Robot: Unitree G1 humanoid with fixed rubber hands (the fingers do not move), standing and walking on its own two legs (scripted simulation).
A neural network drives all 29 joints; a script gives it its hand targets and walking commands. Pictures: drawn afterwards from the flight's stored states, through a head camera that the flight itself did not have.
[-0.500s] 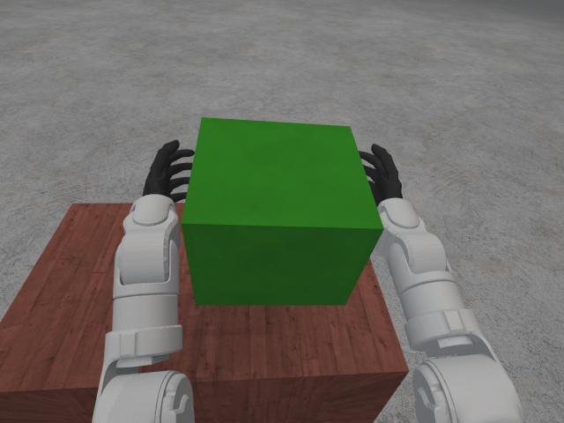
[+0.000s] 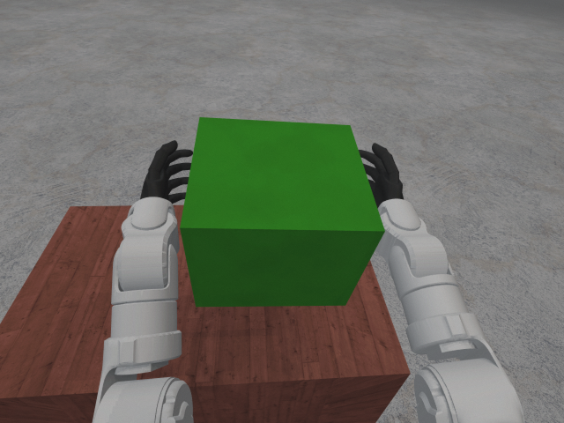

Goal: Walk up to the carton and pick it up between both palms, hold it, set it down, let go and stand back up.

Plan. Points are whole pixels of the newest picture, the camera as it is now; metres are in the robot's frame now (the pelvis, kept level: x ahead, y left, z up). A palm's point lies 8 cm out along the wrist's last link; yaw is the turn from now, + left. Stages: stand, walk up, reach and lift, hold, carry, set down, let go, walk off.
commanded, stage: hold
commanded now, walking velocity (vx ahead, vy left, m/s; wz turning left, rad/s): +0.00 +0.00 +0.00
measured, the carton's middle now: (274, 214) +0.36 +0.00 +0.15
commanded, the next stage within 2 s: none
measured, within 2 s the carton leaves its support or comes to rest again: neither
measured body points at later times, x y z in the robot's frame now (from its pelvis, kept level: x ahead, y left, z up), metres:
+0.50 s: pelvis -0.01 +0.00 +0.00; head -0.06 +0.02 +0.45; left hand +0.36 +0.16 +0.19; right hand +0.37 -0.15 +0.18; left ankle +0.03 +0.11 -0.75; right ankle -0.01 -0.10 -0.75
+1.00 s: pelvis +0.00 +0.00 +0.00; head -0.05 +0.02 +0.45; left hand +0.36 +0.16 +0.18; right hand +0.37 -0.16 +0.18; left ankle +0.03 +0.11 -0.75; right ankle -0.01 -0.10 -0.75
